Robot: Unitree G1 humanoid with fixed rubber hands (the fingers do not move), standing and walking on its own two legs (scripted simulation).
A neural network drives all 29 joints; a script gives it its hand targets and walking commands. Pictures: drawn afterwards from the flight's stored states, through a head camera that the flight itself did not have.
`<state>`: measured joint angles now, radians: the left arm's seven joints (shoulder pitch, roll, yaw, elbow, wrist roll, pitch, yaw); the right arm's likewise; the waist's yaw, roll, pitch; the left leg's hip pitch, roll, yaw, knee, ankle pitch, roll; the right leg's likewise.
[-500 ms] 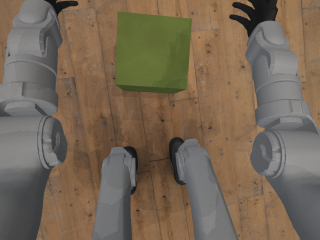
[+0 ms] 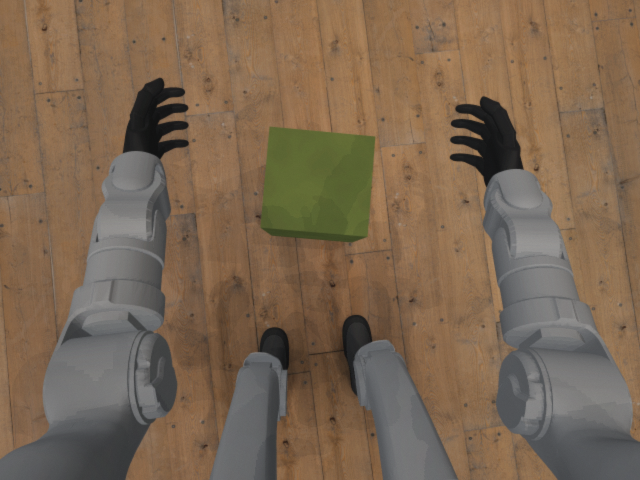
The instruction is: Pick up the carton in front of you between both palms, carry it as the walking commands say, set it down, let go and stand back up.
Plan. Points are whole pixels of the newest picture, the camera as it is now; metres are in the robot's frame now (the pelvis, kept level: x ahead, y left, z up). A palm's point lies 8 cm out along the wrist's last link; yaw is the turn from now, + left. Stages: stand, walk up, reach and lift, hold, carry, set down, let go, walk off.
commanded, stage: let go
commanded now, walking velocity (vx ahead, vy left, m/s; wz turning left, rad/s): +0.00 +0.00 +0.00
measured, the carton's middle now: (316, 192) +0.50 -0.03 -0.55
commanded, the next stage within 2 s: stand in 1.18 s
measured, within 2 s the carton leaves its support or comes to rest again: neither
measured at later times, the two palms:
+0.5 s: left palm (65, 323) +0.32 +0.21 -0.01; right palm (605, 333) +0.27 -0.24 +0.00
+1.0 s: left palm out of the picture +0.23 +0.24 +0.03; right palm (626, 401) +0.23 -0.22 +0.03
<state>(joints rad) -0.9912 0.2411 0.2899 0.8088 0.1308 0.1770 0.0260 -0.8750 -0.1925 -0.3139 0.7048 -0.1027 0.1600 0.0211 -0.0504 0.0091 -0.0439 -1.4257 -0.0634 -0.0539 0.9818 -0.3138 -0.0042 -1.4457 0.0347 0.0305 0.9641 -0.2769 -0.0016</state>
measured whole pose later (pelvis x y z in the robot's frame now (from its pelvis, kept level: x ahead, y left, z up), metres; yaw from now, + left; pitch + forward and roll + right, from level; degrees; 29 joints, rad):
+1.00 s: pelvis +0.07 +0.01 +0.10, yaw -1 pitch -5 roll +0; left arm 0.22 0.21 0.04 0.42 0.01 0.14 -0.07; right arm 0.21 -0.21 -0.04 0.42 -0.02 0.14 0.08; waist 0.00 0.01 0.11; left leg -0.07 -0.04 -0.05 0.45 -0.30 0.03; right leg -0.10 0.03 0.05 0.44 -0.26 0.00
